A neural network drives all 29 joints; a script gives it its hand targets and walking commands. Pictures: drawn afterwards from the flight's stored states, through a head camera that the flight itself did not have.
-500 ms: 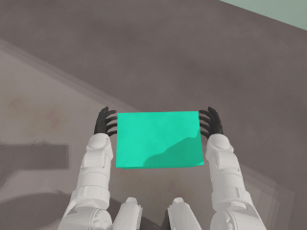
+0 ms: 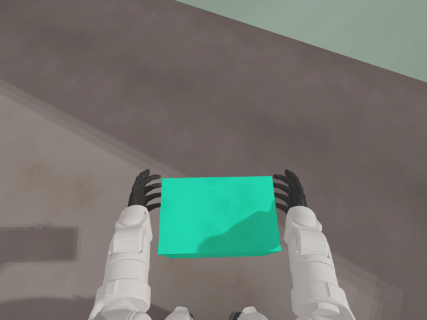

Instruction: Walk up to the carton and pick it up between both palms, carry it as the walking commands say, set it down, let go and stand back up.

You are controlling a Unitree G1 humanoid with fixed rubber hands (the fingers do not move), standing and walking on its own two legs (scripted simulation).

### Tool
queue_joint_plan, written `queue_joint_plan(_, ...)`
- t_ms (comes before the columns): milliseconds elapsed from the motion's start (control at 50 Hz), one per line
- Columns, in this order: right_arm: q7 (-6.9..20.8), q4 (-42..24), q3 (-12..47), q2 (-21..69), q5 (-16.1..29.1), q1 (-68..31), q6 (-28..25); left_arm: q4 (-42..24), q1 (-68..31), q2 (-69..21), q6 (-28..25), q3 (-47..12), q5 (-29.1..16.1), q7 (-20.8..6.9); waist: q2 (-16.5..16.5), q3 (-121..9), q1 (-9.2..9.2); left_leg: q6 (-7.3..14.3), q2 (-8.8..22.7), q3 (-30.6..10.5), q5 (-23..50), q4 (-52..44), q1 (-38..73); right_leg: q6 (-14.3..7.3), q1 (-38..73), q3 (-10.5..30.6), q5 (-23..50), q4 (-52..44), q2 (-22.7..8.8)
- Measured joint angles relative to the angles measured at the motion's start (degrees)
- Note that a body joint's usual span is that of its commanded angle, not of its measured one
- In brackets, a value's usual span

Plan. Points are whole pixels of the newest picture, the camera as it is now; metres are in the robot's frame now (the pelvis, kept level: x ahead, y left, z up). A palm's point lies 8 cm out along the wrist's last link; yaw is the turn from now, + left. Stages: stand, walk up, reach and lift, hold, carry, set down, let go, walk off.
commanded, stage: reach and lift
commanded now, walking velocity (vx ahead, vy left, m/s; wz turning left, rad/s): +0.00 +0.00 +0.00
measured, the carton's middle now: (217, 220) +0.34 +0.00 -0.12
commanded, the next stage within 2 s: hold in 1.90 s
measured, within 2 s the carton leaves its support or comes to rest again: neither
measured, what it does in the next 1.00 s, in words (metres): stands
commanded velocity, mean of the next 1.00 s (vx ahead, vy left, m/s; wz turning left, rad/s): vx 0.00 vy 0.00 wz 0.00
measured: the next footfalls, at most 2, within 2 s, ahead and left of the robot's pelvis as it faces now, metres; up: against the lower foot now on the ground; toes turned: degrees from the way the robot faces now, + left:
none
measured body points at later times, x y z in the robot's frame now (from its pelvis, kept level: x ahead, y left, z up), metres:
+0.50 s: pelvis +0.01 +0.00 +0.04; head +0.03 +0.00 +0.49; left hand +0.34 +0.16 +0.03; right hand +0.34 -0.16 +0.03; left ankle +0.03 +0.13 -0.70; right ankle +0.03 -0.12 -0.70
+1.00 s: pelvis +0.02 +0.00 +0.05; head -0.04 +0.00 +0.49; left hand +0.32 +0.16 +0.09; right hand +0.33 -0.15 +0.10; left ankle +0.03 +0.13 -0.70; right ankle +0.03 -0.12 -0.70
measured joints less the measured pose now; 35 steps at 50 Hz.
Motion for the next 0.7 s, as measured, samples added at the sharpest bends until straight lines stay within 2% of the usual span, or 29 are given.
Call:
queue_joint_plan(400, 1.0, -2.4, 2.2, -0.6, 0.1, 5.0, 5.7, -2.7, 4.8, -0.7, 5.7, -3.1, 0.7, 0.3, 0.1, 3.0, -0.5, 0.7, 0.6, -0.6, 3.9, -13.0, 20.4, -0.2, 20.7, -0.1, 3.8, -13.4, -1.3)
queue_joint_plan(700, 1.4, -6.5, 5.0, -0.7, 0.0, 7.1, 13.3, -7.3, 7.5, -0.7, 13.0, -5.1, 0.6, 0.4, 0.4, 5.2, -1.11, 0.8, 1.2, -0.8, 5.2, -19.0, 33.8, -0.5, 34.4, -0.3, 5.4, -20.0, -1.5)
